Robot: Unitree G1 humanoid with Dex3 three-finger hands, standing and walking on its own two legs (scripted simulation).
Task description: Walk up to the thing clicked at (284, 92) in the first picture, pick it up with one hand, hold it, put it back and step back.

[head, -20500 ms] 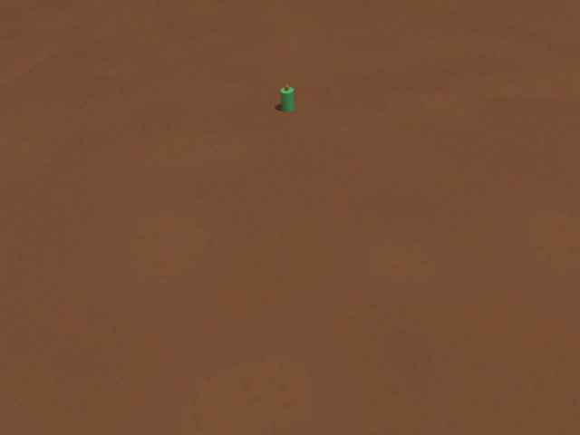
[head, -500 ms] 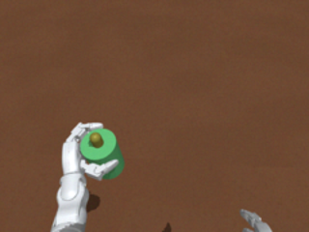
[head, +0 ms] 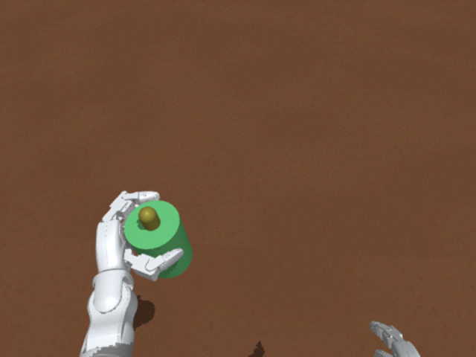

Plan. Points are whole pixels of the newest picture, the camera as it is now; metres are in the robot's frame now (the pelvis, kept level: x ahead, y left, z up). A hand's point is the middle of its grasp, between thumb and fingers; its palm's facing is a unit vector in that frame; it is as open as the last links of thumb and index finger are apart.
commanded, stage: hold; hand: left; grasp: from the side
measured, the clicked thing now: (159, 236) +0.33 +0.16 +0.03
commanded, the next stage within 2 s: crouch in 1.02 s
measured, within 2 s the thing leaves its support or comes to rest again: neither
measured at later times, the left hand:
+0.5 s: hand (150, 230) +0.33 +0.17 +0.04, palm faces +0.17 -0.99 -0.03, open 11.6 cm
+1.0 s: hand (153, 233) +0.33 +0.17 +0.04, palm faces +0.16 -0.99 -0.03, open 11.6 cm
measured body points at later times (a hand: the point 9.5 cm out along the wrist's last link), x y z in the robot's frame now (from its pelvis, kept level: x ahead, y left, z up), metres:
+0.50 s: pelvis +0.00 +0.00 +0.00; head +0.05 +0.00 +0.45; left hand +0.32 +0.22 +0.05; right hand +0.14 -0.24 -0.11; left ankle +0.02 +0.13 -0.70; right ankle +0.00 -0.13 -0.70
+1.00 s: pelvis +0.00 +0.00 +0.00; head +0.04 +0.00 +0.45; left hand +0.32 +0.22 +0.05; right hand +0.13 -0.25 -0.11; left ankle +0.02 +0.13 -0.70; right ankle +0.00 -0.13 -0.70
